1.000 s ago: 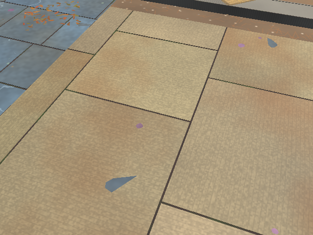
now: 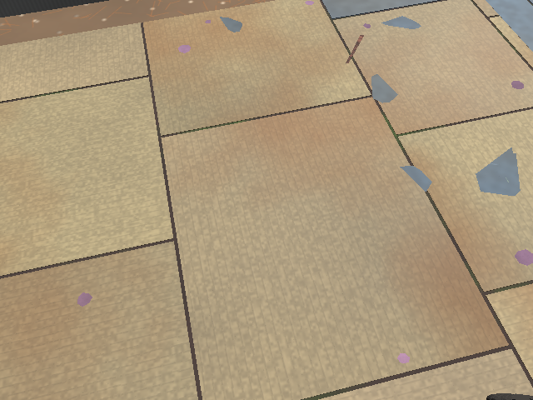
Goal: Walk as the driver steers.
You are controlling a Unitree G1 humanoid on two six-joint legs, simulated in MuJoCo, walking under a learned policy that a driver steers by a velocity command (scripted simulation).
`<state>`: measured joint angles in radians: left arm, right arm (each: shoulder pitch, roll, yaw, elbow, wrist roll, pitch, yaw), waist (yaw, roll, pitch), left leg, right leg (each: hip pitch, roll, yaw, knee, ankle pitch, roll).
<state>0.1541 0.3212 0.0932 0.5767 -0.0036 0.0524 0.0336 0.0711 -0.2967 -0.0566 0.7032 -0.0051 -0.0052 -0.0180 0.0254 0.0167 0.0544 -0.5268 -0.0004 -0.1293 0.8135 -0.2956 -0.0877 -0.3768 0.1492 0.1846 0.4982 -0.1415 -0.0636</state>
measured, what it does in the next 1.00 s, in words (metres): walks ahead: left foot, then right foot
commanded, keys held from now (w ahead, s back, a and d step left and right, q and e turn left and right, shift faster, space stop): shift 0.54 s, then w+shift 0.46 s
